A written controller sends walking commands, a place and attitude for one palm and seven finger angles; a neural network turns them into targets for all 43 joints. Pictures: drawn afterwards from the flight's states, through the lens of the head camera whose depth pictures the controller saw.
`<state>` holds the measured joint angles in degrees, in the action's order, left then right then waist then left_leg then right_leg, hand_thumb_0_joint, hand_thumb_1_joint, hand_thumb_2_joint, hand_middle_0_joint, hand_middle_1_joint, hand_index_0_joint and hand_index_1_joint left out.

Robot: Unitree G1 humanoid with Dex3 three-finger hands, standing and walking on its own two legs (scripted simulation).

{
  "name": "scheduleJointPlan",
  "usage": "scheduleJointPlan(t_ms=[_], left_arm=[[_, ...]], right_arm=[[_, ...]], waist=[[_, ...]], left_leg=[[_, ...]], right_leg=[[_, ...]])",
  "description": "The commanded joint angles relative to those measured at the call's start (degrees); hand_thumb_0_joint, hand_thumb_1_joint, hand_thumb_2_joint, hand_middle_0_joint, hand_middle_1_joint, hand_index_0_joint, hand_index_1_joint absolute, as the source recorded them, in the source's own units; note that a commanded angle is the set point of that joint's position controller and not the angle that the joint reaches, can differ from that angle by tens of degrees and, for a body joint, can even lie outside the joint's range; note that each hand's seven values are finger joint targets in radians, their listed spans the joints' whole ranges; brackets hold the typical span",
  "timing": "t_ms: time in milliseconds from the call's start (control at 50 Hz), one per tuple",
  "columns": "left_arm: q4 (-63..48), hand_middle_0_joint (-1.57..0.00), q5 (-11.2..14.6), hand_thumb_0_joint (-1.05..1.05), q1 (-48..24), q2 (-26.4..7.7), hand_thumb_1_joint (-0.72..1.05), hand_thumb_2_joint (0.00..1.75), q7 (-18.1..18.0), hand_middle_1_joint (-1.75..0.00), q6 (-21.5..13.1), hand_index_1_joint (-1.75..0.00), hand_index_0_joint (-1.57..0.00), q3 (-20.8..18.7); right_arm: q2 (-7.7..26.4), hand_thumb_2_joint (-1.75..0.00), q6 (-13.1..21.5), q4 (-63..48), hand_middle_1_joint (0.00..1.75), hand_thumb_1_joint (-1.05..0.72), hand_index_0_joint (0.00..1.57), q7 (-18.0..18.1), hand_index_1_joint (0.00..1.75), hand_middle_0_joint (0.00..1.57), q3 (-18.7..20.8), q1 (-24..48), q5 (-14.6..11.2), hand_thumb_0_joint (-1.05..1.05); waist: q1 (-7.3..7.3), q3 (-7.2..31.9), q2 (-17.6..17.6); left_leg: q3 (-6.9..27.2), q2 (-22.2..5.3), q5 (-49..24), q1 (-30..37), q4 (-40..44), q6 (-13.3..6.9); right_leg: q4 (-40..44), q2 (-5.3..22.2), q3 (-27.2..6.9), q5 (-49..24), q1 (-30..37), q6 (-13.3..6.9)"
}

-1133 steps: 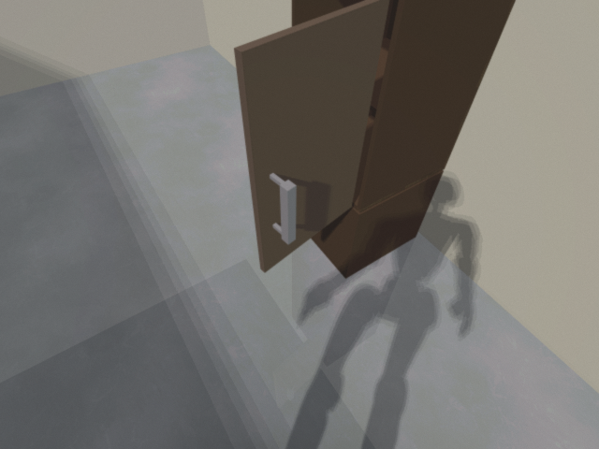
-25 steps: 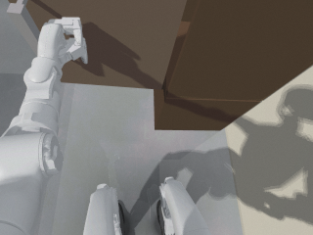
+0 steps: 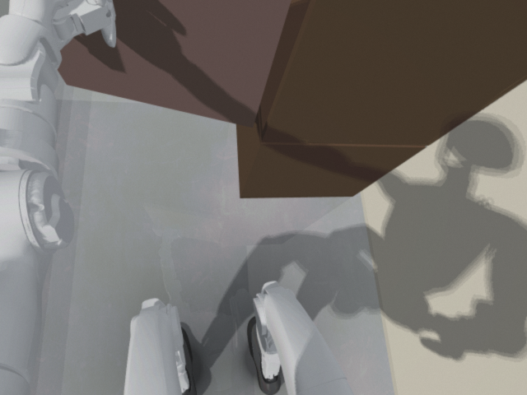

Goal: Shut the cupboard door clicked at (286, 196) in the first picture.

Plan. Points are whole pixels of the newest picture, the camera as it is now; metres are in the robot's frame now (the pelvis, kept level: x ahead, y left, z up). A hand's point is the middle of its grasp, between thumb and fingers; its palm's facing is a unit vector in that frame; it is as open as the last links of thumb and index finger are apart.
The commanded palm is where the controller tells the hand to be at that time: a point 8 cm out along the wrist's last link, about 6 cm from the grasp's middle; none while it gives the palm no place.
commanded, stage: pull the fist back off the door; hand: left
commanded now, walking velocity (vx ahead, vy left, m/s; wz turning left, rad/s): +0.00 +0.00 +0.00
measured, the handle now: out of the picture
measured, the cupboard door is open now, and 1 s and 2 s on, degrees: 77 71 71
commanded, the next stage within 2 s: draw the hand back to the body in 0.96 s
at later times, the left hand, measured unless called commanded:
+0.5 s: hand (121, 12) +0.59 +0.10 +0.09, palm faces +0.08 -1.00 +0.02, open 3.1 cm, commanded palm +0.55 +0.14 +0.08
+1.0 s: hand (131, 70) +0.51 +0.09 +0.09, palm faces +0.05 -1.00 -0.05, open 3.1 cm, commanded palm +0.49 +0.14 +0.08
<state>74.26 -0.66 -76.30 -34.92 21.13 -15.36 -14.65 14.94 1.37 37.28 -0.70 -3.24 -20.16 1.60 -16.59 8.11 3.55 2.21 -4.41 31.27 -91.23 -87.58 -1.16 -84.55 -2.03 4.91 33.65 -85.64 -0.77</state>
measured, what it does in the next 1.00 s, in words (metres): stands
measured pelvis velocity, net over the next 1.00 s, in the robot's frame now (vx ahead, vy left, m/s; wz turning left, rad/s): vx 0.02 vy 0.00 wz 0.06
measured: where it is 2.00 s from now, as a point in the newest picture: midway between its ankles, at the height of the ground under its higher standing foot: (225, 374)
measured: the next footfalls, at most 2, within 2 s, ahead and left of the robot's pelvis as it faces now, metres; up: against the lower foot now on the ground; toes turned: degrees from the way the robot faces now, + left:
none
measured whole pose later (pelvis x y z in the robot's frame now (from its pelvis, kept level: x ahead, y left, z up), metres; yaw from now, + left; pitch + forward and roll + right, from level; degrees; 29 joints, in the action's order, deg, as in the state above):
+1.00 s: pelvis +0.02 +0.00 +0.04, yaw +3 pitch +28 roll -2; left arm 62.7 -2.2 -49.7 -10.5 -8.1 -31.8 -10.1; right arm 13.9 -3.3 37.4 -4.5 1.7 -14.3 3.5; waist -9.3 10.0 2.6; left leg 0.5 -2.4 30.5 -75.4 -78.0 -0.5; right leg -77.3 -0.2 3.3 34.2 -70.9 -0.7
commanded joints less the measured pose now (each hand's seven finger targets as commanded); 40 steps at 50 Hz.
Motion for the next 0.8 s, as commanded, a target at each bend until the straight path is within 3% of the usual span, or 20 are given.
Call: scheduleJointPlan(t_ms=[0,60,80,100,140,180,200,220,240,260,320,380,400,440,500,560,600,700,720,780], left_arm=[[-10.4,-1.3,0.2,0.0,-34.0,-6.8,0.9,0.9,0.3,-1.5,-1.9,-1.5,-1.3,0.2],[-11.1,-1.3,-0.5,0.0,-36.0,-8.0,0.9,0.9,0.7,-1.5,-1.4,-1.5,-1.3,0.2],[-13.5,-1.3,4.4,0.0,-33.3,-10.0,0.9,0.9,-9.7,-1.5,-0.9,-1.5,-1.3,-11.7],[-11.5,-1.3,3.2,0.0,-28.8,-5.9,0.9,0.9,-14.4,-1.5,-0.4,-1.5,-1.3,-9.1],[-11.8,-1.3,3.1,0.0,-26.0,-1.8,0.9,0.9,-20.2,-1.5,-0.5,-1.5,-1.3,-9.5],[-16.0,-1.3,-0.8,0.0,-25.7,0.0,0.9,0.9,-27.9,-1.5,-2.3,-1.5,-1.3,-8.2],[-17.7,-1.3,-4.3,0.0,-24.4,-0.8,0.9,0.9,-30.0,-1.5,-3.6,-1.5,-1.3,-6.8],[-20.8,-1.3,-6.8,0.0,-25.6,-0.3,0.9,0.9,-30.8,-1.5,-5.3,-1.5,-1.3,-4.9],[-24.5,-1.3,-8.3,0.0,-26.2,-1.2,0.9,0.9,-31.1,-1.5,-6.7,-1.5,-1.3,-4.2],[-26.5,-1.3,-8.9,0.0,-25.7,-0.7,0.9,0.9,-30.5,-1.5,-7.8,-1.5,-1.3,-2.9],[-28.5,-1.3,-4.1,0.0,-26.4,3.1,0.9,0.9,-26.6,-1.5,-8.6,-1.5,-1.3,-1.2],[-21.3,-1.3,0.1,0.0,-22.4,1.6,0.9,0.9,-24.7,-1.5,-6.7,-1.5,-1.3,-4.9],[-19.4,-1.3,0.2,0.0,-20.4,0.2,0.9,0.9,-25.0,-1.5,-6.6,-1.5,-1.3,-6.6],[-18.5,-1.3,-0.2,0.0,-15.9,-1.3,0.9,0.9,-26.2,-1.5,-8.3,-1.5,-1.3,-9.1],[-13.9,-1.3,-2.2,0.0,-5.4,1.6,0.9,0.9,-27.7,-1.5,-11.2,-1.5,-1.3,-8.3],[-13.7,-1.3,-2.9,0.0,1.3,5.5,0.9,0.9,-27.2,-1.5,-13.9,-1.5,-1.3,-5.7],[-12.8,-1.3,-2.0,0.0,3.8,9.1,0.9,0.9,-25.9,-1.5,-14.1,-1.5,-1.3,-3.0],[-25.6,-1.3,2.5,0.0,-0.1,15.2,0.9,0.9,-23.9,-1.5,-17.3,-1.5,-1.3,1.3],[-28.9,-1.3,3.0,0.0,-2.8,17.2,0.9,0.9,-23.9,-1.5,-18.4,-1.5,-1.3,3.6],[-34.1,-1.3,2.8,0.0,-4.9,16.9,0.9,0.9,-25.6,-1.5,-21.2,-1.5,-1.3,3.9]], right_arm=[[11.7,-0.9,0.7,0.0,0.3,-0.9,0.2,1.3,0.3,0.2,3.9,-14.0,0.2,0.0],[11.7,-0.9,1.1,0.3,0.3,-0.9,0.2,1.4,0.3,0.2,3.8,-14.5,0.5,0.0],[11.0,-0.9,0.9,-2.2,0.3,-0.9,0.2,0.9,0.3,0.2,3.2,-17.7,2.1,0.0],[10.5,-0.9,0.8,-2.5,0.3,-0.9,0.2,-0.2,0.3,0.2,3.3,-16.3,2.3,0.0],[10.2,-0.9,0.3,-2.2,0.3,-0.9,0.2,-1.5,0.3,0.2,3.9,-16.8,3.1,0.0],[9.5,-0.9,-0.2,-2.4,0.3,-0.9,0.2,-3.0,0.3,0.2,4.4,-17.4,4.3,0.0],[9.5,-0.9,-0.5,-2.3,0.3,-0.9,0.2,-3.9,0.3,0.2,4.8,-17.6,4.5,0.0],[9.6,-0.9,-0.7,-2.0,0.3,-0.9,0.2,-4.5,0.3,0.2,5.2,-17.7,4.7,0.0],[9.7,-0.9,-1.1,-1.8,0.3,-0.9,0.2,-4.9,0.3,0.2,5.8,-17.9,4.8,0.0],[9.7,-0.9,-1.5,-1.7,0.3,-0.9,0.2,-5.2,0.3,0.2,6.1,-17.8,4.5,0.0],[9.9,-0.9,-1.7,-1.1,0.3,-0.9,0.2,-4.8,0.3,0.2,6.9,-17.1,3.3,0.0],[9.7,-0.9,-1.8,-0.4,0.3,-0.9,0.2,-3.6,0.3,0.2,6.2,-16.7,2.3,0.0],[9.5,-0.9,-1.8,-0.3,0.3,-0.9,0.2,-3.4,0.3,0.2,5.8,-16.6,2.3,0.0],[8.7,-0.9,-1.5,-1.0,0.3,-0.9,0.2,-3.4,0.3,0.2,5.4,-15.9,2.7,0.0],[7.9,-0.9,-1.9,-1.9,0.3,-0.9,0.2,-4.2,0.3,0.2,5.5,-15.1,3.3,0.0],[7.8,-0.9,-2.7,-3.2,0.3,-0.9,0.2,-5.0,0.3,0.2,6.2,-13.5,3.2,0.0],[8.0,-0.9,-3.3,-3.4,0.3,-0.9,0.2,-5.2,0.3,0.2,6.6,-12.6,2.6,0.0],[8.1,-0.9,-4.0,-3.9,0.3,-0.9,0.2,-4.4,0.3,0.2,8.2,-10.2,1.6,0.0],[8.1,-0.9,-3.8,-3.6,0.3,-0.9,0.2,-4.2,0.3,0.2,8.4,-9.9,1.5,0.0],[8.0,-0.9,-3.6,-2.2,0.3,-0.9,0.2,-3.7,0.3,0.2,8.9,-8.7,1.5,0.0]], waist=[[-5.03,34.2,12.8],[-5.08,36.2,14.9],[-1.15,38.6,14.4],[-0.75,39.0,14.8],[-0.85,38.2,12.4],[-0.43,38.4,13.5],[0.16,40.1,15.0],[-0.34,42.3,16.3],[-0.1,44.9,18.3],[0.13,46.7,18.3],[-1.39,46.7,14.6],[-1.15,39.4,7.2],[-0.34,37.3,6.1],[1.78,36.7,6.9],[3.01,31.2,2.9],[4.4,29.9,2.3],[3.69,27.7,-0.2],[3.84,33.4,2.7],[3.07,34.4,3.9],[3.88,37.7,7.1]], left_leg=[[4.4,1.3,-17.3,35.4,5.5,-2.1],[4.6,1.3,-19.1,36.4,4.8,-2.1],[6.2,0.5,-19.4,36.1,6.6,-1.4],[6.3,0.4,-19.4,36.5,7.4,-0.9],[7.1,0.0,-20.2,37.8,8.3,-0.4],[5.9,0.1,-20.5,38.0,8.7,-0.3],[5.7,0.1,-21.6,39.2,8.8,-0.1],[6.0,0.0,-23.8,42.0,8.6,0.1],[5.6,0.1,-25.7,44.4,8.7,0.2],[5.7,0.3,-26.4,46.3,9.5,0.5],[5.3,1.0,-25.1,47.2,11.3,0.2],[3.4,1.7,-18.6,38.4,12.8,-0.6],[3.0,1.8,-17.4,36.0,13.3,-0.7],[2.0,2.1,-18.7,34.7,13.2,-0.8],[0.9,2.2,-19.6,31.8,13.6,-0.8],[-0.3,2.7,-20.2,31.8,14.2,-0.5],[-1.0,2.9,-18.3,30.6,14.7,-0.7],[-0.5,3.4,-20.1,39.7,15.6,-0.3],[0.2,3.2,-21.2,43.0,15.6,-0.3],[0.9,3.2,-22.8,48.0,15.5,0.1]], right_leg=[[11.6,-2.3,-1.9,-13.2,5.5,-1.4],[10.7,-2.4,-1.6,-14.0,5.0,-1.7],[10.3,-1.9,-1.0,-14.5,6.9,-1.3],[10.2,-1.8,-0.9,-13.9,6.6,-1.0],[9.9,-1.7,-0.1,-13.9,5.5,-0.5],[10.8,-1.6,-0.5,-14.5,7.3,-0.1],[10.7,-1.5,-0.6,-14.9,8.2,-0.3],[10.3,-1.5,-0.7,-15.9,7.4,-0.5],[10.8,-1.4,-1.1,-17.4,9.0,-0.6],[11.4,-1.4,-1.3,-18.4,11.2,-0.9],[14.0,-1.7,-1.7,-20.5,16.4,-0.7],[17.2,-1.6,-2.9,-18.7,22.5,0.1],[17.5,-1.5,-3.0,-18.1,23.9,0.2],[17.0,-1.2,-3.5,-19.8,24.9,0.1],[16.9,-1.2,-3.4,-21.7,25.7,0.2],[17.0,-1.1,-3.8,-24.0,27.2,-0.1],[18.0,-1.0,-4.2,-23.8,28.3,0.0],[18.6,-0.5,-4.1,-24.8,28.0,0.1],[18.1,-0.4,-3.7,-24.7,25.8,0.0],[17.9,-0.1,-3.3,-24.0,24.7,-0.1]])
